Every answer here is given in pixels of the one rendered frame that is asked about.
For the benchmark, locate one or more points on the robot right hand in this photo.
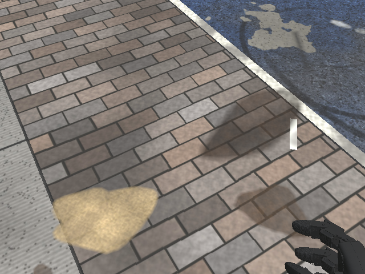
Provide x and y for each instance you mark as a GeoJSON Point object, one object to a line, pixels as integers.
{"type": "Point", "coordinates": [350, 258]}

